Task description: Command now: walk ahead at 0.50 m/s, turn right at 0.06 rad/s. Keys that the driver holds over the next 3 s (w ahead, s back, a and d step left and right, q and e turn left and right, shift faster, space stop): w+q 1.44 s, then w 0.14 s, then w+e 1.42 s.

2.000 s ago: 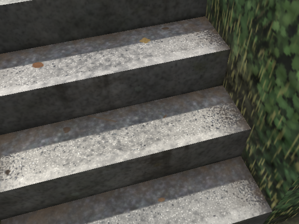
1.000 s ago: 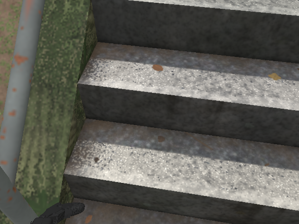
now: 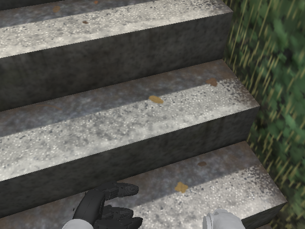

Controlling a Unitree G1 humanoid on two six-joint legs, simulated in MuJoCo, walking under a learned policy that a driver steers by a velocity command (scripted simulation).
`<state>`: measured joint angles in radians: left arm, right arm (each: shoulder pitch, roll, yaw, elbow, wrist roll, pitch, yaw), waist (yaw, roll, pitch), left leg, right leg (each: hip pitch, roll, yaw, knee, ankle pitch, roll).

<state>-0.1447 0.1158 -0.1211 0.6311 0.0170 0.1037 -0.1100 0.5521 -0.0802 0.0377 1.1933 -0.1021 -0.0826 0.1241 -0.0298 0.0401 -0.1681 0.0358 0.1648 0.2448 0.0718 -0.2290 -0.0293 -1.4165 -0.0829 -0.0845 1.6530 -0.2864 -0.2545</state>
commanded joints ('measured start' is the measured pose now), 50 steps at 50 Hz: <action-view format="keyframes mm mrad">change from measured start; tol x64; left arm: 1 41 137 54 -21 27 -2 -11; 5 833 305 154 361 48 -97 40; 45 -213 70 53 -28 46 -117 67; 50 707 378 174 236 67 -118 80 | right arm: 1 -170 -361 -70 -135 90 -65 11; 50 -137 -67 -27 -172 41 -31 7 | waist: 1 249 164 -127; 50 271 -449 -392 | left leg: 1 -77 156 -65 194 1654 265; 4 -675 -138 -425 1316 349 184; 14 -1365 -116 -361 2446 134 366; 25 -983 -327 -18 1030 -145 185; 29 -342 -121 -1085 414 -495 380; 44 -672 -68 -693 116 -141 238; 48 -449 -42 -572 433 1513 259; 50 -969 -336 -562 1353 176 160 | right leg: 1 724 189 -162 -537 -75 52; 5 1377 -212 986 -1269 -150 16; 19 1017 -81 -132 -1507 232 70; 25 1588 -300 -142 -1198 2049 -96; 27 1201 -176 -67 -744 1658 -85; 28 766 21 -11 -343 502 28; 40 -139 109 216 722 -172 95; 48 953 175 -26 -533 -34 193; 50 1512 -298 1200 -1133 -189 -197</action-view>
